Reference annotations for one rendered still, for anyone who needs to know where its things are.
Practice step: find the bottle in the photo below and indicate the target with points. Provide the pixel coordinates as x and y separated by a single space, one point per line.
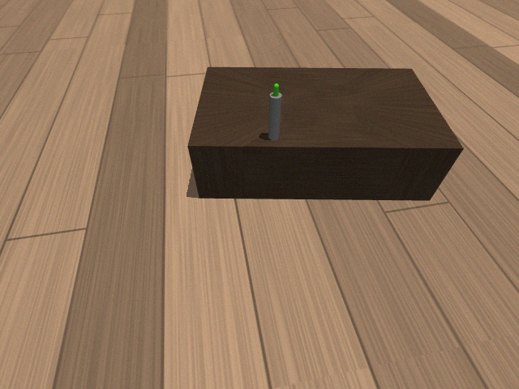
274 113

